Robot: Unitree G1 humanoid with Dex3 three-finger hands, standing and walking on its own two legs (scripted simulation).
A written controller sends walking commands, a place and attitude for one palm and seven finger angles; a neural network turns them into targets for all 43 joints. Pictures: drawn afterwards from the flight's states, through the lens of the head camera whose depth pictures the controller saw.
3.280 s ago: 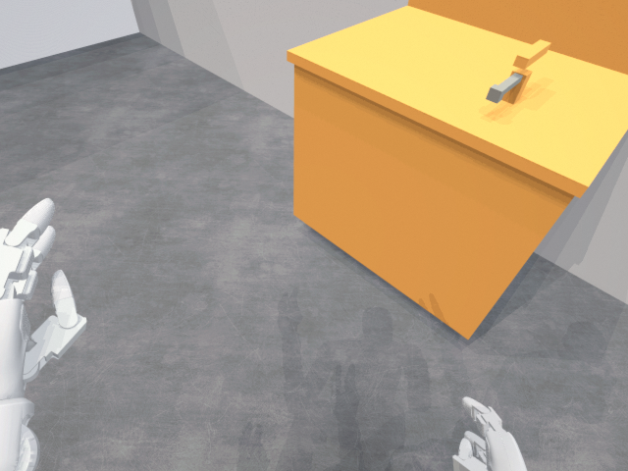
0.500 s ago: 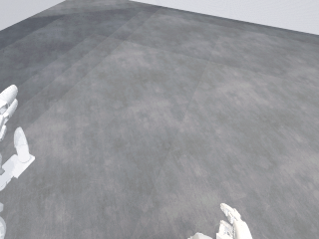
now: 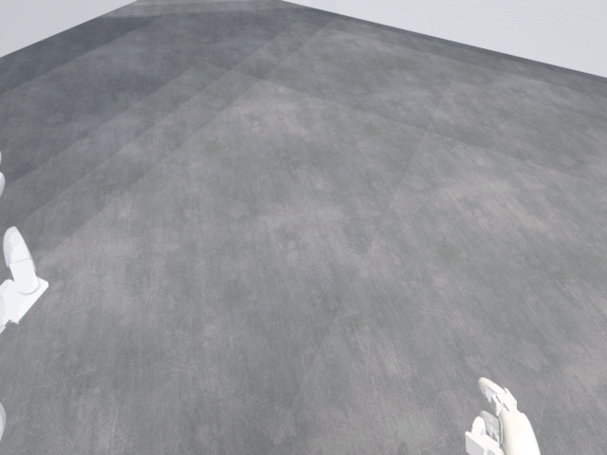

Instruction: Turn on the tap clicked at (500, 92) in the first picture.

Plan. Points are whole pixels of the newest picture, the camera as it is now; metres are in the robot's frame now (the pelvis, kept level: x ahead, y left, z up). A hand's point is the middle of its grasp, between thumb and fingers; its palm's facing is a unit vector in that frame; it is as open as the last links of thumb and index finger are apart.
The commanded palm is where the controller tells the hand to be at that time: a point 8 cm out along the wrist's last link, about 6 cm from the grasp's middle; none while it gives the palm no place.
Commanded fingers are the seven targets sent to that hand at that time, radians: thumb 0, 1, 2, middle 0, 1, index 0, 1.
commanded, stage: walk around to get in front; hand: left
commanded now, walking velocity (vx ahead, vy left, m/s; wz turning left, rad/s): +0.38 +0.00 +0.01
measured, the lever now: out of the picture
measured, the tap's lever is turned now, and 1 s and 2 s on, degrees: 0 0 0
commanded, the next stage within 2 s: walk to a spot facing it in 0.64 s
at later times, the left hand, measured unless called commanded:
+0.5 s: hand (137, 189) +0.34 +0.21 +0.19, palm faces +0.42 -0.78 -0.46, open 7.4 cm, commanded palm +0.28 +0.26 +0.19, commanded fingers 0.00 0.90 0.90 -0.20 -0.30 -0.20 -0.30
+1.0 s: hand (178, 108) +0.50 +0.20 +0.19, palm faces +0.42 -0.74 -0.53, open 7.4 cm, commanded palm +0.45 +0.24 +0.19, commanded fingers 0.00 0.90 0.90 -0.20 -0.30 -0.20 -0.30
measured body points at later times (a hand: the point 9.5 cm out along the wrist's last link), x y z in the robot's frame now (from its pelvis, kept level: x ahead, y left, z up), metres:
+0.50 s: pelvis +0.14 -0.03 +0.02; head +0.17 -0.05 +0.47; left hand +0.32 +0.25 +0.21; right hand +0.30 -0.28 -0.09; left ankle +0.21 +0.12 -0.66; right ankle +0.14 -0.12 -0.72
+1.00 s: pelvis +0.28 -0.04 +0.00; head +0.32 -0.06 +0.45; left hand +0.47 +0.24 +0.22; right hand +0.46 -0.21 -0.11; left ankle +0.26 +0.11 -0.72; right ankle +0.36 -0.13 -0.73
